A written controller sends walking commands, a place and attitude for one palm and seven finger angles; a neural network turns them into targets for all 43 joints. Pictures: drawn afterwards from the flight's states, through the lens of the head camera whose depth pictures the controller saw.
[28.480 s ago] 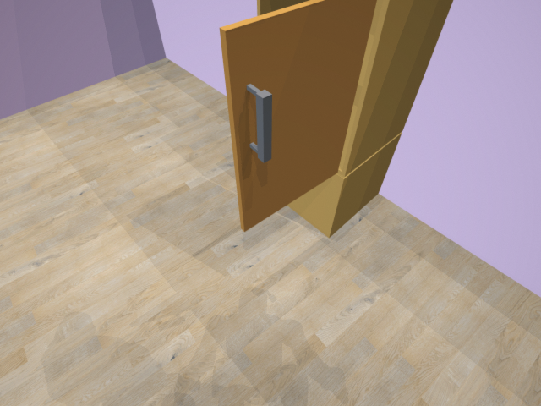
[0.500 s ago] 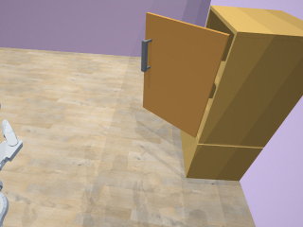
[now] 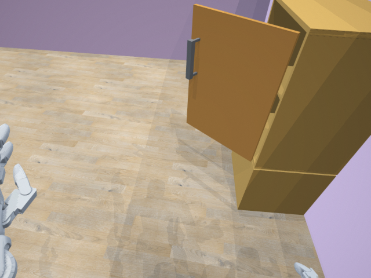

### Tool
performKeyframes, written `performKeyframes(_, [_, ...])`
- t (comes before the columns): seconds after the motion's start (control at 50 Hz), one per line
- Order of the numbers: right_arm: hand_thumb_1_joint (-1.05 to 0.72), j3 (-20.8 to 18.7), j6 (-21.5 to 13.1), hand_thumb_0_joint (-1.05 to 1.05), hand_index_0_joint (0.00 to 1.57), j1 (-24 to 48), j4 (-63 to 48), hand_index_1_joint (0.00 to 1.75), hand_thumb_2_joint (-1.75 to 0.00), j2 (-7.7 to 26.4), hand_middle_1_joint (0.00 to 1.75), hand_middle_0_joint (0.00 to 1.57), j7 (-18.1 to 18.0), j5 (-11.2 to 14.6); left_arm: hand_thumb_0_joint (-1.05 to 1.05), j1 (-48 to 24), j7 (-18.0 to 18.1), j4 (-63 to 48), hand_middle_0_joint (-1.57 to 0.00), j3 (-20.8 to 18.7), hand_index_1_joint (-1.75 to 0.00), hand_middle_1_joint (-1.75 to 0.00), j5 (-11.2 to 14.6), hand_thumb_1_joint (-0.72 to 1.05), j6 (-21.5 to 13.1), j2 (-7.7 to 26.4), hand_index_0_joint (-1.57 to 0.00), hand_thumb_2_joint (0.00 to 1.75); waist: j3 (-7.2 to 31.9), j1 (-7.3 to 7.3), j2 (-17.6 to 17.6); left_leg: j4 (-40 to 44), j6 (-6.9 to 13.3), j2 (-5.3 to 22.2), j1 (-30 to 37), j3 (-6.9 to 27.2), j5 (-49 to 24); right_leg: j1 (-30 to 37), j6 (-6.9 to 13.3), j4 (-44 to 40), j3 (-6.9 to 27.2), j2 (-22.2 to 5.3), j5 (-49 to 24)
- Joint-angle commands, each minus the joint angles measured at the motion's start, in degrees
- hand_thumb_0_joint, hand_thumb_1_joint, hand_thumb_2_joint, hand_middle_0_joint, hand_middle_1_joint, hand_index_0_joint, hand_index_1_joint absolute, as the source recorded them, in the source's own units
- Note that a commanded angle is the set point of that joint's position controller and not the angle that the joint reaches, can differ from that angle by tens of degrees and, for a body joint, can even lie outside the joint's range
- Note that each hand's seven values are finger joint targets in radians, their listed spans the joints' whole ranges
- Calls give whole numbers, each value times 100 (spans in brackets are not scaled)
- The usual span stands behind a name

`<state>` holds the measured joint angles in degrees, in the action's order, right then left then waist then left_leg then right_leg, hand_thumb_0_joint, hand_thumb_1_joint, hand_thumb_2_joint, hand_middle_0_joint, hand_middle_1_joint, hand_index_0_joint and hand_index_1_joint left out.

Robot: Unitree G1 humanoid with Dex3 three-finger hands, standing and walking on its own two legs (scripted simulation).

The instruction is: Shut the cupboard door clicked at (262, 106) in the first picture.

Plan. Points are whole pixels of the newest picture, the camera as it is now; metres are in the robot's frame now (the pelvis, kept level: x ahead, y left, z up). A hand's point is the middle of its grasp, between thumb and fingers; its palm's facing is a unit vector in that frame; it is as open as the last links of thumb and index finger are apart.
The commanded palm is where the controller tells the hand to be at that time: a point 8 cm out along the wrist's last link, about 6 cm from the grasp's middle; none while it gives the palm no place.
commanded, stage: stop stepping back and stand still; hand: left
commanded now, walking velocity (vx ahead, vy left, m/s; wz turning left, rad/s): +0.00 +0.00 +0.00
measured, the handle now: (193, 58) +0.95 +0.06 +0.06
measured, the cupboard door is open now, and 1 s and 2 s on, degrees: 52 52 52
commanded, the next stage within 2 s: let the arm hang, fingers relaxed in 0.60 s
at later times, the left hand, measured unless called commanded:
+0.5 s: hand (47, 172) +0.25 +0.29 +0.14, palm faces +0.45 -0.81 -0.39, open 7.4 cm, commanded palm +0.19 +0.32 +0.19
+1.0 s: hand out of the picture +0.08 +0.20 -0.15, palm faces -0.06 -0.98 -0.17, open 7.4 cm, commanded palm none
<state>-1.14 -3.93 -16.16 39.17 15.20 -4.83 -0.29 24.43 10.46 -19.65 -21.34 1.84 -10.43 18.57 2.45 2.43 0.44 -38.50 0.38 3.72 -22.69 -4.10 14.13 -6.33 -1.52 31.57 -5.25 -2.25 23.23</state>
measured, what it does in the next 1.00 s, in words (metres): steps on the spot: left foot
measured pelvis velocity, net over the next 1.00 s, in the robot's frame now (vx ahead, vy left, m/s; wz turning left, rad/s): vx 0.01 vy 0.03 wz -0.01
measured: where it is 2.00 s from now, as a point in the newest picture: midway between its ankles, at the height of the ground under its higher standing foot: outside the picture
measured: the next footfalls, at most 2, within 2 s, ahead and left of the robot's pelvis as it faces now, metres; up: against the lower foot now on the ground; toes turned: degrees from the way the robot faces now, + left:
left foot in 0.02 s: +0.11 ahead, +0.12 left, +0.00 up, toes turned +5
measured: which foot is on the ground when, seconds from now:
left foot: up 0.00-0.00, down 0.02-1.00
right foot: down 0.00-1.00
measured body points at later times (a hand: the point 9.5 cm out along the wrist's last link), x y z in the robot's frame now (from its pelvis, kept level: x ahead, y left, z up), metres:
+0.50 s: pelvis +0.04 +0.02 +0.01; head +0.04 +0.03 +0.46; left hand +0.22 +0.33 +0.16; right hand +0.18 -0.22 -0.08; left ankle +0.07 +0.11 -0.73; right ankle -0.01 -0.10 -0.72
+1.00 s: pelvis +0.01 +0.03 +0.01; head +0.02 +0.03 +0.46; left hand +0.08 +0.25 -0.13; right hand +0.10 -0.23 -0.12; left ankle +0.07 +0.11 -0.73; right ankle -0.01 -0.10 -0.73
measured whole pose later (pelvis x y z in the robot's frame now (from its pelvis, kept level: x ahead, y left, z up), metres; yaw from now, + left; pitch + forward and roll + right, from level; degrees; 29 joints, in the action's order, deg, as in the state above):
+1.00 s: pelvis +0.01 +0.03 +0.01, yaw -1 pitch -1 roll +0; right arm 1.5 1.0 -11.3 50.0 14.9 1.0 -1.7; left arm 18.5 -0.4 43.4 2.2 -0.8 3.8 11.3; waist -1.0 -1.0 -0.7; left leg -30.2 3.0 0.3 -19.4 -6.5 10.5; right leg -12.5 -0.8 31.9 -3.2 -2.2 18.8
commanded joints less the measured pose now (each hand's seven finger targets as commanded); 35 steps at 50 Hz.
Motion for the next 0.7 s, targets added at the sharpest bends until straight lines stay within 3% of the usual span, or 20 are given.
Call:
performKeyframes(0.0, [-90,-296,-508,0,20,911,-1160,30,-90,639,30,20,-116,60,0,-1321,63,-2827,-20,-565,-30,-30,-96,90,-558,1712,-20,90,91,-341,1526,1628,383,801,1911,1515,-487,-1835,216,752,185,-16,-155])
performKeyframes(0.02, [-90,-247,-565,0,20,893,-1249,30,-90,500,30,20,-69,20,0,-1025,83,-3068,-20,-770,-30,-30,-75,90,-648,1752,-20,90,359,-287,1791,2134,664,1232,1875,2273,-639,-1732,143,1367,234,299,586])
performKeyframes(0.06, [-90,-148,-648,0,20,913,-1166,30,-90,263,30,20,-4,-61,0,-506,59,-3208,-20,-1185,-30,-30,-17,90,-700,1993,-20,90,417,-267,1939,2451,767,1318,1444,2345,-465,-1518,144,1911,514,136,678])
performKeyframes(0.1, [-90,-118,-691,0,20,889,-1125,30,-90,228,30,20,95,-29,0,229,79,-3154,-20,-1556,-30,-30,22,90,-687,2133,-20,90,603,-156,1741,2098,615,1090,1202,1529,-738,-990,143,1014,452,112,346])
performKeyframes(0.14, [-90,-68,-646,0,20,883,-1203,30,-90,208,30,20,157,55,0,807,36,-2826,-20,-1477,-30,-30,80,90,-653,1805,-20,90,740,-175,1535,1745,341,791,927,713,-469,-337,100,-166,197,186,-301])
performKeyframes(0.16, [-90,-67,-599,0,20,842,-1244,30,-90,216,30,20,169,77,0,1042,13,-2530,-20,-1496,-30,-30,98,90,-614,1733,-20,90,699,-201,1245,1552,216,603,635,521,-296,-7,112,-639,223,200,-746])
performKeyframes(0.18, [-90,-56,-522,0,20,803,-1236,30,-90,206,30,20,179,85,0,1176,-8,-2118,-20,-1483,-30,-30,125,90,-545,1668,-20,90,603,-265,749,1367,96,424,291,390,8,171,204,-899,536,77,-1034])
performKeyframes(0.2, [-90,-64,-456,0,20,694,-1229,30,-90,199,30,20,190,74,0,1440,-38,-1622,-20,-1445,-30,-30,167,90,-457,1538,-20,90,631,-298,191,1087,1,278,252,312,62,122,348,-1047,986,-213,-1374])
performKeyframes(0.22, [-90,-64,-390,0,20,683,-1237,30,-90,228,30,20,189,76,0,1214,-45,-1508,-20,-1346,-30,-30,201,90,-389,1488,-20,90,488,-377,-87,922,-70,197,303,263,136,-201,468,-1135,1338,-475,-1541])
performKeyframes(0.26, [-90,-107,-287,0,20,629,-1148,30,-90,277,30,20,173,124,0,1099,-77,-1071,-20,-1028,-30,-30,217,90,-236,1233,-20,90,187,-398,-663,800,-65,150,639,336,53,-901,484,-1312,1507,-580,-1096])
performKeyframes(0.28, [-90,-89,-241,0,20,671,-1143,30,-90,286,30,20,147,136,0,1043,-68,-913,-20,-969,-30,-30,201,90,-188,1266,-20,90,88,-405,-704,815,-36,174,755,350,-95,-1073,447,-1340,1451,-559,-1143])
performKeyframes(0.36, [-90,-52,-234,0,20,786,-1131,30,-90,331,30,20,12,133,0,179,-95,-1047,-20,-579,-30,-30,73,90,-147,1256,-20,90,336,-338,-414,1228,96,374,1054,453,-1354,-620,163,-769,818,-189,-2439])
performKeyframes(0.38, [-90,-46,-254,0,20,828,-1139,30,-90,333,30,20,-24,131,0,-66,-85,-1192,-20,-562,-30,-30,37,90,-157,1328,-20,90,388,-314,-348,1286,130,409,1105,454,-1490,-549,113,-712,744,-137,-2499])
performKeyframes(0.4, [-90,-29,-302,0,20,947,-1149,30,-90,345,30,20,-54,131,0,-513,-71,-1601,-20,-551,-30,-30,-6,90,-186,1475,-20,90,458,-304,-49,1295,136,391,1122,449,-1580,-449,105,-645,720,-154,-2588])
performKeyframes(0.46, [-90,-21,-403,0,20,941,-1201,30,-90,301,30,20,-81,114,0,-691,-6,-2298,-20,-560,-30,-30,-48,90,-297,1552,-20,90,680,-246,480,1296,173,337,1240,431,-1820,-235,126,-544,628,-99,-2527])
performKeyframes(0.5, [-90,-18,-441,0,20,959,-1227,30,-90,310,30,20,-64,87,0,-415,61,-2713,-20,-912,-30,-30,-64,90,-350,1893,-20,90,713,-207,859,1298,152,312,1122,485,-1723,-141,163,-571,627,-107,-2357])
performKeyframes(0.56, [-90,-4,-409,0,20,926,-1268,30,-90,228,30,20,-8,78,0,406,80,-2640,-20,-1118,-30,-30,4,90,-432,1792,-20,90,701,-212,1024,1321,93,266,918,496,-1702,-29,224,-616,594,-72,-2251])
performKeyframes(0.6, [-90,-56,-335,0,20,840,-1291,30,-90,252,30,20,28,86,0,1065,62,-2190,-20,-1357,-30,-30,68,90,-422,1799,-20,90,715,-221,896,1279,27,259,772,465,-1675,60,266,-692,628,-99,-2315])
performKeyframes(0.66, [-90,-67,-198,0,20,799,-1315,30,-90,247,30,20,44,140,0,1303,-8,-1575,-20,-1293,-30,-30,186,90,-371,1540,-20,90,544,-279,567,1322,3,321,683,392,-1481,-94,222,-788,659,-71,-2335])
performKeyframes(0.68, [-90,-200,-584,0,20,1381,-330,30,-90,1326,30,20,544,205,0,376,-839,2231,-20,1635,-30,-30,-262,90,513,476,-20,90,12,-401,509,506,7,327,495,311,-2407,-832,271,-264,368,-560,-3102])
